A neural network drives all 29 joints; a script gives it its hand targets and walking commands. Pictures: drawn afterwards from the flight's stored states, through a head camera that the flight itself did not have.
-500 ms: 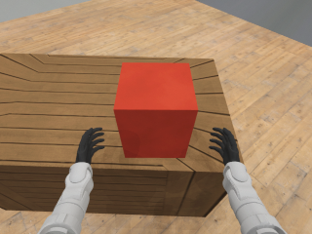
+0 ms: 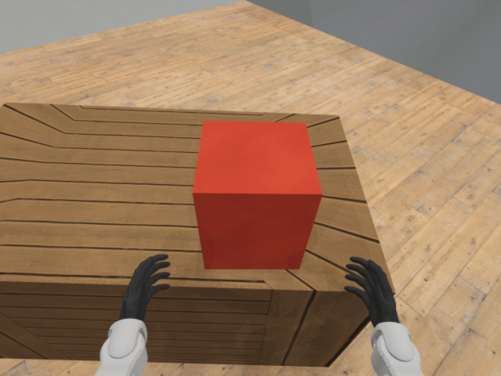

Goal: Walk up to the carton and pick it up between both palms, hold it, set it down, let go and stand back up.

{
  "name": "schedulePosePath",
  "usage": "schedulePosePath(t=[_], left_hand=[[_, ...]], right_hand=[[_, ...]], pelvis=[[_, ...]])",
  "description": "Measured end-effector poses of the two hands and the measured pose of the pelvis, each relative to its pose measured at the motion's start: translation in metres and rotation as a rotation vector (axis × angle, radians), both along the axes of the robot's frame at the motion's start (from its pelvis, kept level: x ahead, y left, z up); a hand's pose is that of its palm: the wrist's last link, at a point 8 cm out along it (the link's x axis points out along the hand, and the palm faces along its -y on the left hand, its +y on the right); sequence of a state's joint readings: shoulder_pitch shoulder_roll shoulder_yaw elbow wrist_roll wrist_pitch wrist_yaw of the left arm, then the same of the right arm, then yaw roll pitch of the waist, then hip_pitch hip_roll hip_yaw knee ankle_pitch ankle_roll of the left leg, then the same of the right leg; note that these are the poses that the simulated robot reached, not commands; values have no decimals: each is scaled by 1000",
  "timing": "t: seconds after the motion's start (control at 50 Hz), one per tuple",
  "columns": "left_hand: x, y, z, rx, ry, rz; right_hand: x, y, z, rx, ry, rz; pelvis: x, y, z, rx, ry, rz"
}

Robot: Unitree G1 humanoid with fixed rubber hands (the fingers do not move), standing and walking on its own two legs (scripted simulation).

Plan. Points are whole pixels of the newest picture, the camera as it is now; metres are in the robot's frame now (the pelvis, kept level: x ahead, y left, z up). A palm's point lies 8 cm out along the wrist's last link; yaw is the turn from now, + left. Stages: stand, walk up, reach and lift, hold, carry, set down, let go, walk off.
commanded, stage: set down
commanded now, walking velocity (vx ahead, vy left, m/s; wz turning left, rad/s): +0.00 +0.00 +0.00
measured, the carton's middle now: (253, 198) +0.47 +0.01 -0.01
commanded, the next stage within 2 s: let go in 1.62 s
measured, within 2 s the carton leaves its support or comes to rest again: neither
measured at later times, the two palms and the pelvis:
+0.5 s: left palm (128, 339) +0.19 +0.21 -0.03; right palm (392, 346) +0.19 -0.21 -0.03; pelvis +0.02 +0.01 +0.01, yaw -3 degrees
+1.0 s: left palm (124, 342) +0.19 +0.22 -0.05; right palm (391, 352) +0.18 -0.21 -0.04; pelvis +0.03 +0.01 +0.01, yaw -3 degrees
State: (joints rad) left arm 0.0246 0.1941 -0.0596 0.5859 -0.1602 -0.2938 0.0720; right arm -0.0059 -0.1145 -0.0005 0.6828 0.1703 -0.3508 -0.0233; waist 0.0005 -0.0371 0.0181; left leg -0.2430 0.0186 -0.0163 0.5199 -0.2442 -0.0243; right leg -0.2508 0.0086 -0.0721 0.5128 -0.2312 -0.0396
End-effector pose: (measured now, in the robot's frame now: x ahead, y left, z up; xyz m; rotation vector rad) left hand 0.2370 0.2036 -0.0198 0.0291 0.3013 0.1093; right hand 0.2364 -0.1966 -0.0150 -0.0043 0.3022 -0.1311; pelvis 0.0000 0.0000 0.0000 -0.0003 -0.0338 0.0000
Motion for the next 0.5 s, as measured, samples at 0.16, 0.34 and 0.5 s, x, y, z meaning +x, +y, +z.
schedulePosePath(t=[0.16,0.34,0.5], left_hand=[[-17,-3,-6,8,35,3],[-33,-1,-8,30,77,27],[-45,4,-13,48,142,40]], right_hand=[[-19,-7,-3,-13,34,-2],[-38,-8,-8,-30,74,19],[-50,-10,-15,-37,125,14]], pelvis=[[6,8,2,0,-26,-20],[15,11,5,1,-57,-45],[22,10,7,1,-70,-53]])
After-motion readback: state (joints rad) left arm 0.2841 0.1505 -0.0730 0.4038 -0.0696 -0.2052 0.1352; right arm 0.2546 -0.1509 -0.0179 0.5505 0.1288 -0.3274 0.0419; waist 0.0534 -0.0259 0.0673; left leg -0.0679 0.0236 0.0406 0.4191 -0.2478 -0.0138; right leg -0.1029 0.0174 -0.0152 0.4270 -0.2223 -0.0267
